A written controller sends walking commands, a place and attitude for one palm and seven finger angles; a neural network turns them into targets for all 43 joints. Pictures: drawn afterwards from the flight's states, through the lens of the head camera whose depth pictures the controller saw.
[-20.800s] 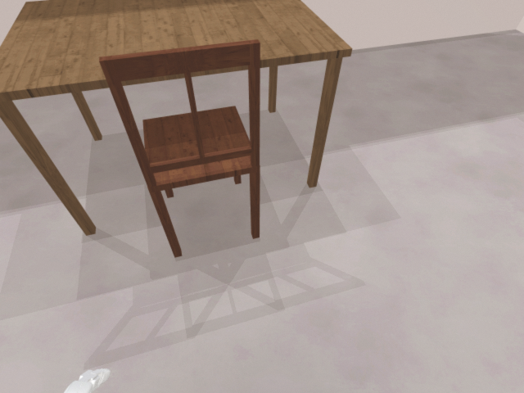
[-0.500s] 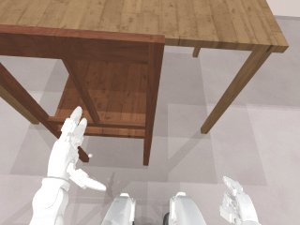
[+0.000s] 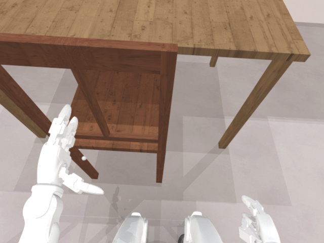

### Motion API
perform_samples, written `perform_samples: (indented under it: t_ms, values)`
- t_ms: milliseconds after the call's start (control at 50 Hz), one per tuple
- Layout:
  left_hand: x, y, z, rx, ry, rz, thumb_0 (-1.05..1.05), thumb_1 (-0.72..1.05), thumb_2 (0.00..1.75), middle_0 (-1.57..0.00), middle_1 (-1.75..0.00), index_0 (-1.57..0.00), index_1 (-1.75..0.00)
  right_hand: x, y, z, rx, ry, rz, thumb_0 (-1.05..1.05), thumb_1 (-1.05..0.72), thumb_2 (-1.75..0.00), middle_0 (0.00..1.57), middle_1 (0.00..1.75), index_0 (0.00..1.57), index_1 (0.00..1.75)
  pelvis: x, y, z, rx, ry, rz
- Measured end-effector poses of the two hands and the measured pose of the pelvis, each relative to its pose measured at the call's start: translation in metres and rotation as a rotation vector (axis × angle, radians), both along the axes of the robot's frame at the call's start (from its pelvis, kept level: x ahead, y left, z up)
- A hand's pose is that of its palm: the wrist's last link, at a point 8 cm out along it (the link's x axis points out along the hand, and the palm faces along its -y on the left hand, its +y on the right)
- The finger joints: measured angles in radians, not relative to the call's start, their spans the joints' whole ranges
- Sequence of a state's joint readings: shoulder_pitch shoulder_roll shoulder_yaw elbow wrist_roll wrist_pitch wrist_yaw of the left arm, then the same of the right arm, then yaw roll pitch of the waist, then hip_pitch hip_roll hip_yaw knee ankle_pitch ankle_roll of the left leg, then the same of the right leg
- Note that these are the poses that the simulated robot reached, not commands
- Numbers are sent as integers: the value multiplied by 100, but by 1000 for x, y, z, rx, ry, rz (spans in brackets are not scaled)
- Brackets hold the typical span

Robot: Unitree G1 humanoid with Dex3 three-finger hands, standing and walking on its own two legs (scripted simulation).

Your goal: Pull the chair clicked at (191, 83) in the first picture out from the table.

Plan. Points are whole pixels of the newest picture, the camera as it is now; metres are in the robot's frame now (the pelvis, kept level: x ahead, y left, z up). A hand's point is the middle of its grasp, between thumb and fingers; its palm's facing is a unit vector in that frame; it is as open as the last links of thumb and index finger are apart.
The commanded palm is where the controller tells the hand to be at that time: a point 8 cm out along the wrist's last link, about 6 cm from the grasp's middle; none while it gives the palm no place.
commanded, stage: aim the fingers beside a spindle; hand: left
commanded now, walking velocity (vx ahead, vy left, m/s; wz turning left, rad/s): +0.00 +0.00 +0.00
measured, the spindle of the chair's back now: (95, 108) +0.44 +0.20 +0.03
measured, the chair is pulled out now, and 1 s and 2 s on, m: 0.00 0.00 0.00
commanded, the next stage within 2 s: push the fingers through the gap in 1.66 s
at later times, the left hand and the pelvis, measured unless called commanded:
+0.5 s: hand (102, 172) +0.28 +0.16 +0.00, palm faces -0.10 -0.99 +0.05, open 17.0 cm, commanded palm +0.28 +0.23 +0.04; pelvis +0.00 +0.01 +0.00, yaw -1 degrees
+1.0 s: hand (86, 153) +0.30 +0.18 +0.06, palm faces +0.03 -0.99 -0.10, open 16.9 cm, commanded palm +0.27 +0.23 +0.02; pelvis +0.00 +0.00 +0.00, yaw +0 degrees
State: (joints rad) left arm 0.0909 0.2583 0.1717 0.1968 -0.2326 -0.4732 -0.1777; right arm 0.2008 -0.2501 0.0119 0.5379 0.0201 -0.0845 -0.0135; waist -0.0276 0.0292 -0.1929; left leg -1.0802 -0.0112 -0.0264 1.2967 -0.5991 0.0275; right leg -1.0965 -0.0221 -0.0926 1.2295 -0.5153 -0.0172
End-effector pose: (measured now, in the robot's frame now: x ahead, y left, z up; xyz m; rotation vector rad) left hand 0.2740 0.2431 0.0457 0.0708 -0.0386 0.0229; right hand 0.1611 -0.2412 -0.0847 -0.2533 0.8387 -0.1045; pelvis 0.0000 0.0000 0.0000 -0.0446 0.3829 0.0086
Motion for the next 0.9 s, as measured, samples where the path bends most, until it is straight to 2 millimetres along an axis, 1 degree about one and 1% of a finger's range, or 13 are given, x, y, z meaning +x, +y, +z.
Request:
perform_samples:
  t_ms: [120, 200, 260, 300, 380, 460, 540, 600, 640, 720, 800, 840, 900]
  values:
    - [-5, -23, -52, -94, 223, -89, -1, -50, 30, -5, -8, -5, -8, 0, -1, -1, -11, -7, -19, 1, -90, -90, 21, 30, 20, 30, -1, 2, -4, 0, 11, -7]
    - [-8, -30, -19, -68, 77, -90, -1, -50, 30, -6, -8, -6, -8, -2, -1, 4, -27, -8, -33, 2, -90, -90, 21, 30, 20, 30, 1, 2, -1, 3, 5, -15]
    - [-5, -13, 13, -2, -56, -32, -1, -50, 30, -6, -8, -6, -8, -2, 3, 4, -17, 4, -22, 1, -90, -90, 21, 30, 20, 30, 3, 2, 3, 2, -1, -11]
    - [0, 3, 15, 22, -67, 11, -1, -50, 30, -6, -8, -6, -8, -1, 5, 2, -4, 13, -9, 1, -90, -90, 21, 30, 20, 30, 3, 2, 2, 0, 0, -5]
    - [4, 12, -26, -42, 124, 12, -1, -50, 30, -6, -8, -6, -8, 0, 6, -3, 14, 17, -2, 1, -90, -90, 21, 30, 20, 30, 1, 4, -1, -4, 5, 1]
    - [-7, -17, -57, -111, 254, -95, -1, -50, 30, -5, -8, -5, -8, 1, 3, -1, -15, 1, -20, 2, -90, -90, 21, 30, 20, 30, 1, 7, -3, -7, 14, -3]
    - [-11, -34, -17, -89, 74, -120, -2, -50, 30, -6, -8, -6, -8, -1, 3, 7, -37, -11, -35, 2, -90, -90, 21, 30, 20, 30, 4, 8, 1, -3, 6, -14]
    - [-8, -19, 20, -16, -84, -53, -1, -50, 30, -6, -8, -6, -8, -1, 7, 8, -21, -3, -23, 1, -90, -90, 20, 30, 20, 30, 5, 7, 5, -1, -4, -9]
    - [-3, -4, 23, 19, -96, -1, -1, -50, 30, -6, -8, -6, -8, 0, 9, 5, -1, 6, -7, 1, -90, -90, 20, 30, 20, 30, 4, 7, 4, -2, -4, -5]
    - [-2, 6, -23, -36, 125, 14, -1, -50, 30, -6, -8, -6, -8, 3, 11, -1, 30, 9, 3, 1, -90, -90, 21, 30, 20, 30, 1, 7, 1, -1, -3, -2]
    - [-17, -21, -58, -105, 271, -81, -1, -50, 30, -5, -8, -5, -8, 4, 8, 1, 1, -12, -11, 2, -90, -90, 21, 30, 20, 30, 0, 7, -2, -3, 6, -4]
    - [-20, -34, -44, -105, 199, -111, -1, -50, 30, -5, -8, -5, -8, 3, 6, 3, -22, -20, -18, 2, -90, -90, 21, 30, 20, 30, 0, 6, -2, -3, 5, -8]
    - [-17, -38, 1, -66, -8, -94, -2, -50, 30, -6, -8, -6, -8, 2, 5, 6, -28, -18, -21, 1, -90, -90, 21, 30, 20, 30, 2, 5, 1, 0, -3, -8]
